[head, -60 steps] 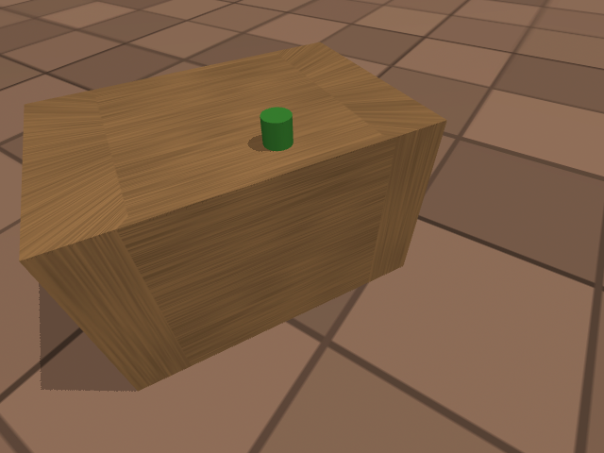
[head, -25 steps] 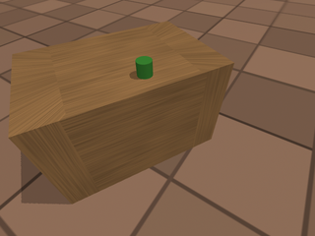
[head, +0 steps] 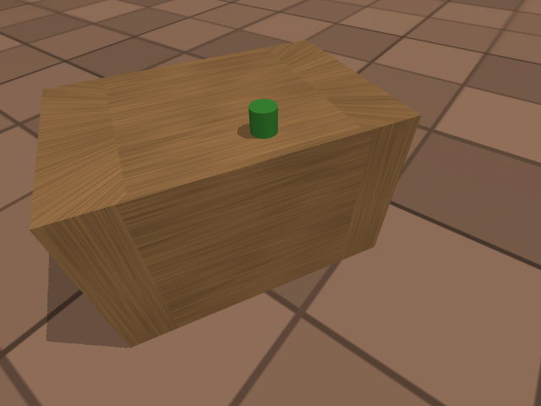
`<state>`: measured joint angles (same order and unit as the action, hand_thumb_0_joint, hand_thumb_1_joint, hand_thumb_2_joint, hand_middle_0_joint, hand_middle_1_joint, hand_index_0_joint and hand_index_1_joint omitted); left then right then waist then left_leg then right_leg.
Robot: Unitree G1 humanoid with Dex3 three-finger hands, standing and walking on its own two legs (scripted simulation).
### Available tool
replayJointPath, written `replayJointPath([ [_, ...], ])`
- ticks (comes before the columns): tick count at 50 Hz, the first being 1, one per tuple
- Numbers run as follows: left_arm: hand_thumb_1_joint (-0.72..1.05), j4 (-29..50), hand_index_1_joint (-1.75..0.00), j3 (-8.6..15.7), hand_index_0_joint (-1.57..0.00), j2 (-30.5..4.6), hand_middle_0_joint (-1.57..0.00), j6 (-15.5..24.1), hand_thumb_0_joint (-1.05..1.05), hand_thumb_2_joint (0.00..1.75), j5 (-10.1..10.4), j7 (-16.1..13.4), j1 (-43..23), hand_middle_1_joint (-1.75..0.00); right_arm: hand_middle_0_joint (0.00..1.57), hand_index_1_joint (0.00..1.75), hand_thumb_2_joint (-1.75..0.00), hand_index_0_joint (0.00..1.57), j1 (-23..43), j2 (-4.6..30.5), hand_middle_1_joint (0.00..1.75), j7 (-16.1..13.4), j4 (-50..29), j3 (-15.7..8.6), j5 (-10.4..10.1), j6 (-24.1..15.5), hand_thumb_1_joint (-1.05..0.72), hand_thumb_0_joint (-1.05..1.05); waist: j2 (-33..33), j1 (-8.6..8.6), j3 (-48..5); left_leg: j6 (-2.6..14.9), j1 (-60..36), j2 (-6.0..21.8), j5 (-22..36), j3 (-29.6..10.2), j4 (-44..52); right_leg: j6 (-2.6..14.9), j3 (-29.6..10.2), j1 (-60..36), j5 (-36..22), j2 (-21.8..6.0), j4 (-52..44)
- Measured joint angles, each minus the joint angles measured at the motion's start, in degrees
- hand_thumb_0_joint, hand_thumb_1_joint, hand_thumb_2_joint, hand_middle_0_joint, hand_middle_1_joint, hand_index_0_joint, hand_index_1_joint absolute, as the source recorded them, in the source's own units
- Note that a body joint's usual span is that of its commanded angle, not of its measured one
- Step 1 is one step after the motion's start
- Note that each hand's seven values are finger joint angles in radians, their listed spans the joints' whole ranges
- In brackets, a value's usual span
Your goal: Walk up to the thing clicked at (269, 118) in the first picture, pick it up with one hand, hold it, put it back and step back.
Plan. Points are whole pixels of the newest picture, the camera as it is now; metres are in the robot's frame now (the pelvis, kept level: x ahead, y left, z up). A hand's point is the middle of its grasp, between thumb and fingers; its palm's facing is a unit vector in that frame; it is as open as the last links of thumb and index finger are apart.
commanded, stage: walk up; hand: right
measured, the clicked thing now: (263, 118) +0.91 +0.05 -0.04
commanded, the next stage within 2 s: none
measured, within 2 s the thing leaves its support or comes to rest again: neither
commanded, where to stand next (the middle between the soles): +0.42 +0.05 m, yaw +26 degrees
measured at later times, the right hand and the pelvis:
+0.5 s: hand (384, 375) +0.23 -0.17 -0.13, palm faces -0.21 +0.88 -0.42, open 7.4 cm; pelvis +0.14 +0.09 -0.01, yaw +14 degrees
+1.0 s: hand (383, 252) +0.50 -0.23 -0.15, palm faces -0.38 +0.82 -0.43, open 7.4 cm; pelvis +0.34 +0.01 -0.01, yaw +21 degrees
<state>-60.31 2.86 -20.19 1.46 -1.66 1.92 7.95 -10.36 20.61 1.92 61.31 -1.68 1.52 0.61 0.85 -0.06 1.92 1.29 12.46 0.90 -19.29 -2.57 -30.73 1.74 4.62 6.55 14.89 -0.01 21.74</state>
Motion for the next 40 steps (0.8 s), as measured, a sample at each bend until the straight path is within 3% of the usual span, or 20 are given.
replayJointPath([
  [3, 0.90, 3.33, -0.30, 1.76, -0.21, -0.95, -0.21, 0.76, 0.01, 0.90, -0.56, 0.26, 1.84, -0.30, 0.20, 0.30, -0.90, 0.20, -2.31, 0.72, 0.30, 1.02, -1.27, -1.17, 0.91, 1.04, -0.90, 0.01, -1.06, 1.67, -0.09, -0.40, 7.31, 0.83, -2.66, 2.74, -13.48, 0.26, 1.68, -0.99, -0.09, -1.31, -0.11],
  [5, 0.90, 4.41, -0.30, 2.36, -0.21, -1.59, -0.21, 0.88, 0.01, 0.90, -0.86, 0.39, 3.31, -0.30, 0.20, 0.30, -0.90, 0.20, -3.17, 1.61, 0.30, 1.87, -2.59, -2.09, 0.92, 0.92, -0.90, 0.01, -1.19, 2.21, 0.47, -0.86, 10.51, 2.13, -2.60, 3.17, -16.27, 0.07, 2.59, -2.52, 0.47, -1.89, -1.14],
  [11, 0.90, 6.58, -0.30, 3.20, -0.21, -4.57, -0.21, 0.06, 0.01, 0.90, -1.05, 1.50, 7.07, -0.30, 0.20, 0.30, -0.90, 0.20, -4.91, 3.76, 0.30, 3.17, -6.59, -4.01, 0.59, -0.45, -0.90, 0.01, -1.60, 2.27, 2.44, -1.56, 11.94, 5.71, 5.07, 3.70, -6.80, -2.95, 5.94, -5.54, 5.86, -4.11, 2.72],
  [13, 0.90, 7.15, -0.30, 3.32, -0.20, -5.60, -0.21, -0.52, 0.01, 0.90, -1.03, 1.68, 8.03, -0.30, 0.20, 0.30, -0.90, 0.20, -5.56, 3.85, 0.30, 2.81, -7.31, -4.54, 0.51, -1.23, -0.90, 0.01, -2.75, 2.11, 2.47, -1.63, 10.51, 4.69, 8.61, 5.05, -5.04, -3.19, 6.65, -4.92, 10.68, -6.27, 8.75],
  [15, 0.90, 7.43, -0.30, 3.62, -0.20, -6.24, -0.20, -1.39, 0.01, 0.90, -1.01, 1.43, 8.67, -0.30, 0.20, 0.30, -0.90, 0.20, -5.30, 3.11, 0.30, 1.96, -8.35, -4.63, 0.56, -2.27, -0.90, 0.01, -5.89, 2.20, 3.43, -0.86, 10.21, 2.02, 5.28, 7.17, -9.18, -0.86, 2.85, -1.04, 15.02, -9.46, 21.09],
  [17, 0.90, 7.22, -0.30, 3.06, -0.20, -5.60, -0.20, -2.47, 0.01, 0.90, -0.69, 1.41, 8.56, -0.30, 0.20, 0.30, -0.90, 0.20, -5.97, 2.51, 0.30, 1.28, -9.96, -4.25, 0.12, -3.22, -0.90, 0.01, -5.60, 0.50, 3.40, -0.04, 9.86, 1.13, 2.78, 6.25, -10.88, 0.16, -1.53, 4.81, 17.01, -6.31, 34.58],
  [20, 0.91, 8.01, -0.30, 1.84, -0.20, -5.15, -0.20, -2.69, 0.01, 0.90, 0.17, 1.65, 7.12, -0.30, 0.20, 0.30, -0.90, 0.20, -7.76, 0.88, 0.30, 0.53, -11.01, -2.74, -0.46, -3.60, -0.90, 0.01, -5.69, -0.63, 3.34, 0.57, 6.21, -0.15, 3.62, 4.54, -6.22, 0.83, -3.31, 12.95, 12.55, -3.94, 43.91],
  [26, 0.90, 11.29, -0.30, 2.01, -0.20, -4.52, -0.20, -2.58, 0.01, 0.90, 0.65, 2.47, 6.06, -0.30, 0.20, 0.30, -0.90, 0.21, -12.16, -0.75, 0.30, -0.49, -12.77, -0.79, -1.12, -5.42, -0.90, 0.01, -6.30, -0.33, 3.10, 0.38, -1.44, -2.17, 4.45, 2.13, 1.71, -0.65, -5.49, 21.83, 2.36, -6.36, 37.46],
  [32, 0.90, 12.24, -0.30, 3.27, -0.20, -4.74, -0.20, -3.87, 0.01, 0.90, -0.09, 3.31, 6.39, -0.30, 0.21, 0.30, -0.90, 0.21, -14.31, 0.06, 0.30, -1.23, -14.68, -0.75, -0.65, -6.41, -0.90, 0.01, -5.90, 0.04, 2.22, -0.73, -5.34, -2.34, 1.07, 0.38, 2.50, -1.54, -5.95, 23.87, -1.65, -7.63, 27.80],
  [38, 0.90, 14.02, -0.30, 4.24, -0.20, -4.58, -0.20, -3.65, 0.01, 0.90, -0.14, 3.72, 4.97, -0.30, 0.21, 0.30, -0.90, 0.21, -15.22, 2.48, 0.30, -2.67, -16.69, -1.24, -0.35, -6.29, -0.90, 0.01, -4.74, 0.15, 2.26, -3.67, -5.68, -0.98, -5.20, -1.75, -2.22, 0.11, -4.56, 20.50, -1.47, -6.17, 19.51],
  [40, 0.90, 14.72, -0.30, 4.47, -0.20, -3.63, -0.20, -2.80, 0.01, 0.90, -0.20, 3.59, 4.27, -0.30, 0.21, 0.30, -0.90, 0.21, -14.66, 3.86, 0.30, -3.36, -16.72, -1.55, -0.43, -5.68, -0.90, 0.01, -2.38, 0.67, 2.86, -3.56, -4.36, 1.18, -8.24, -2.80, -7.85, -0.46, -2.90, 18.43, -1.76, -4.11, 18.05],
])
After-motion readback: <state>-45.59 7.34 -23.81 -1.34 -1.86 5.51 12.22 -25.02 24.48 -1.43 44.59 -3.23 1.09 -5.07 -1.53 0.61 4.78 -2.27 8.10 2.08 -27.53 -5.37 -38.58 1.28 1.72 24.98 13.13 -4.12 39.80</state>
